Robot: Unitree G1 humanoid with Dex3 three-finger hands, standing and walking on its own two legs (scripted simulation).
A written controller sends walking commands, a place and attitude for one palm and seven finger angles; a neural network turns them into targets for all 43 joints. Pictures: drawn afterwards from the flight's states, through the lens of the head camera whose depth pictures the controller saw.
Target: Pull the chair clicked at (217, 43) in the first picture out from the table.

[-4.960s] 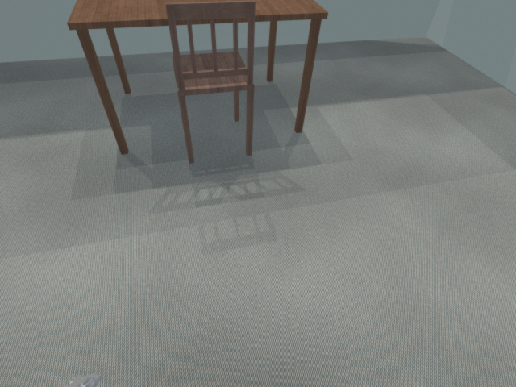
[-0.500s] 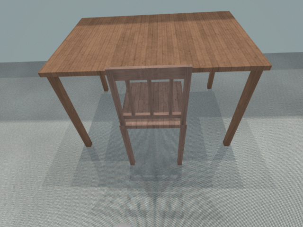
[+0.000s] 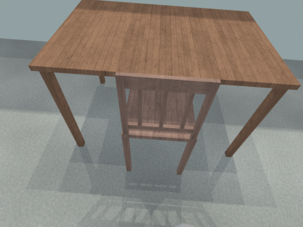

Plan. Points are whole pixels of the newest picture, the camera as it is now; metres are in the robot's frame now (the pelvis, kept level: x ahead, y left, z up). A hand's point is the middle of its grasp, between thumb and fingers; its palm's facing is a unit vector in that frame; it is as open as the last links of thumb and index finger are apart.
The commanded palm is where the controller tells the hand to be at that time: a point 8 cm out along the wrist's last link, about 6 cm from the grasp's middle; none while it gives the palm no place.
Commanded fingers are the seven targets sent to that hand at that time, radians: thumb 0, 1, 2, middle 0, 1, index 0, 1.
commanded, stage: take the last steps up to it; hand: left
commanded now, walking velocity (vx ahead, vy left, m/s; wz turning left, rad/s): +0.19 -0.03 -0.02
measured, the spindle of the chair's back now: (163, 109) +0.58 -0.01 -0.11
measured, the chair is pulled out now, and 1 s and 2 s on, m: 0.00 0.00 0.00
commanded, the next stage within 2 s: come to a stop and stand still in 0.16 s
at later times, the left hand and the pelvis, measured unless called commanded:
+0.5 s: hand (108, 214) +0.18 +0.14 -0.16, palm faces +0.03 -0.96 -0.27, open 7.2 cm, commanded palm none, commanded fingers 0.00 0.90 0.90 -0.20 -0.30 -0.20 -0.30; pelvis +0.11 -0.05 +0.00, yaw +0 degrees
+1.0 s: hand out of the picture +0.08 +0.22 -0.18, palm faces +0.07 -0.98 -0.21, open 7.4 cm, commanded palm none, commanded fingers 0.00 0.90 0.90 -0.20 -0.30 -0.20 -0.30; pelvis +0.08 +0.03 +0.00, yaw +0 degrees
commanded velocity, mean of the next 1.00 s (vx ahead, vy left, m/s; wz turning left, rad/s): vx -0.04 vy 0.04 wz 0.00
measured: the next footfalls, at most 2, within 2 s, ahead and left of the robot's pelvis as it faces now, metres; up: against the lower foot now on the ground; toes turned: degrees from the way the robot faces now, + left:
right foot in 0.22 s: +0.19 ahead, -0.12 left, +0.00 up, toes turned -7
left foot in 0.76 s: +0.11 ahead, +0.12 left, +0.00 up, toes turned +1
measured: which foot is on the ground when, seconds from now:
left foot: down 0.00-0.24, up 0.26-0.74, down 0.76-1.00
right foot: up 0.00-0.20, down 0.22-0.78, up 0.80-1.00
